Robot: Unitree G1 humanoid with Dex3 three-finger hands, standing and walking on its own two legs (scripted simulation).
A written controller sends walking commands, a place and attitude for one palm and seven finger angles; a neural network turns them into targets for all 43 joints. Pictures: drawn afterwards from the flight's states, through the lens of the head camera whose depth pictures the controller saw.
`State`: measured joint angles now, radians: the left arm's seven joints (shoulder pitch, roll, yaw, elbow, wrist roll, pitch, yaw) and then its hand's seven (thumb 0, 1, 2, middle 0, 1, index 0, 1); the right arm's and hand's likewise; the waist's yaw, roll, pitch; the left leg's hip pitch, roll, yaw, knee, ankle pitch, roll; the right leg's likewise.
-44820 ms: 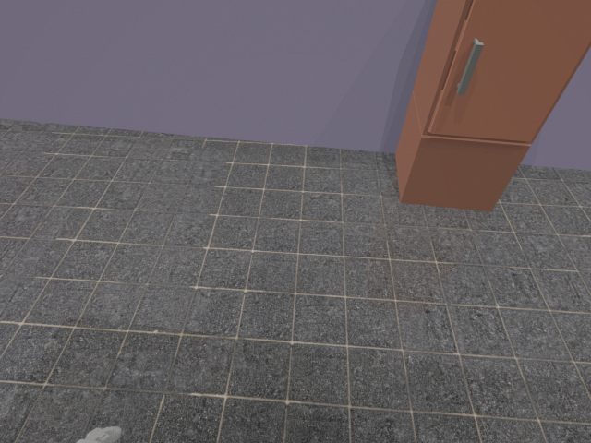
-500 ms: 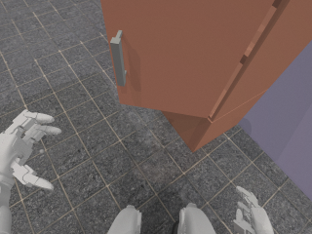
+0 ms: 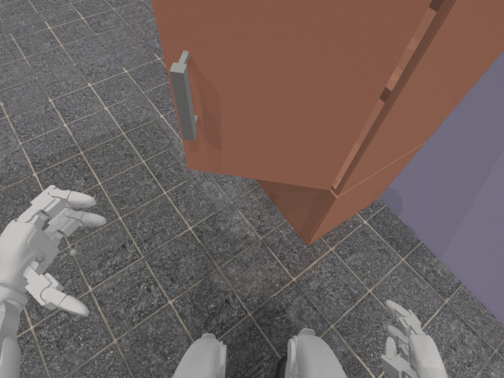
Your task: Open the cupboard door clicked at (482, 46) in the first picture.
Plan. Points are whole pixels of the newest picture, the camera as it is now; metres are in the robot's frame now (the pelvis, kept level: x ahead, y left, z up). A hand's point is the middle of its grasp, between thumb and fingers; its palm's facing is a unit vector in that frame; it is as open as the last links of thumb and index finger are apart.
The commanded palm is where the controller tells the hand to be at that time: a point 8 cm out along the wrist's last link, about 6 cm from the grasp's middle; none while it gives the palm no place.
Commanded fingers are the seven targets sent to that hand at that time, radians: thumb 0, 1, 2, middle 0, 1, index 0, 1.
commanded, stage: raise the hand with hooked fingers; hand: left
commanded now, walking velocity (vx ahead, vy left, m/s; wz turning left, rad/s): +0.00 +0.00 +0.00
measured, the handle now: (187, 99) +0.59 +0.16 +0.04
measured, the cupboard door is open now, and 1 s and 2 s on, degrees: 48 48 48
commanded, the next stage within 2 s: move the hooked fingers beside the handle in 0.02 s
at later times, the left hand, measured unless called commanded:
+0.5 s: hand (98, 206) +0.35 +0.26 +0.04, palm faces -0.14 -0.99 -0.03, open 13.9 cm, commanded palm +0.33 +0.31 +0.04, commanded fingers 0.00 -0.50 0.30 -0.30 -1.20 -0.30 -1.20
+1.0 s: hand (120, 163) +0.43 +0.24 +0.04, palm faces -0.11 -0.99 -0.01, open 13.9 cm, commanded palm +0.42 +0.29 +0.04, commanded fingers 0.00 -0.50 0.30 -0.30 -1.20 -0.30 -1.20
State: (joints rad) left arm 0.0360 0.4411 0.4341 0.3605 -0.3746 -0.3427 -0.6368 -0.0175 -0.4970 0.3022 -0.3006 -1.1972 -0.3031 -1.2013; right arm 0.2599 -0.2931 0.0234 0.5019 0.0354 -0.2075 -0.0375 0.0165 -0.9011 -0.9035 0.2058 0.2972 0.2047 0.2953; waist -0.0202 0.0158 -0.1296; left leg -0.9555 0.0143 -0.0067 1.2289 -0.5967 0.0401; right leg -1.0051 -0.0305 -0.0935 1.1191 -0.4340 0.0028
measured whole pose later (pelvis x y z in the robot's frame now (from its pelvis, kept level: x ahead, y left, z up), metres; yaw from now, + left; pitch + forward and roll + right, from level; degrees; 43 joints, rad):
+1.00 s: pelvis +0.00 +0.00 +0.00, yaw -1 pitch +23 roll -3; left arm -0.55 0.52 0.45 0.86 -0.24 -0.37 -0.56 -0.02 -0.50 0.30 -0.30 -1.20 -0.30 -1.20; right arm 0.31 -0.29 0.03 0.57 0.03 -0.07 -0.03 0.01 -0.90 -0.90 0.21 0.30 0.20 0.30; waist -0.09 0.01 -0.13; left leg -1.04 0.02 0.01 1.23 -0.59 0.04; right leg -1.10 -0.02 -0.08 1.13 -0.43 0.01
